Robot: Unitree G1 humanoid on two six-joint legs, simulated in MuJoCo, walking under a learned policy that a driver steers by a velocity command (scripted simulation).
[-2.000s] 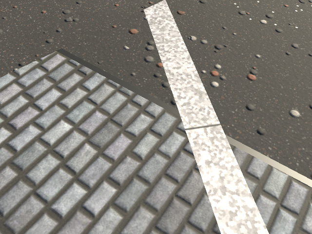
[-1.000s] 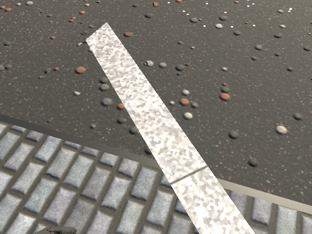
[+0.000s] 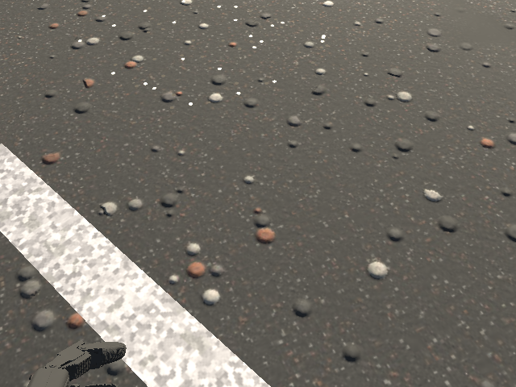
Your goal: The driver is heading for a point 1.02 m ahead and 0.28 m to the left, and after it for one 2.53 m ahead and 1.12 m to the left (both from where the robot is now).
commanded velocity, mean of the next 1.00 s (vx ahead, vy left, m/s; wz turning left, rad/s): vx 0.49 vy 0.00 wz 0.42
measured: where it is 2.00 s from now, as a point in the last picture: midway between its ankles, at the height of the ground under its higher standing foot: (138, 225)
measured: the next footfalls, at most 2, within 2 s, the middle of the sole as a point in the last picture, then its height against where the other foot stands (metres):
left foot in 0.48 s outside the picture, level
right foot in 0.94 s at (244, 288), level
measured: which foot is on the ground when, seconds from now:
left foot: up 0.00-0.46, down 0.48-0.94, up 0.96-1.00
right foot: down 0.00-0.50, up 0.52-0.92, down 0.94-1.00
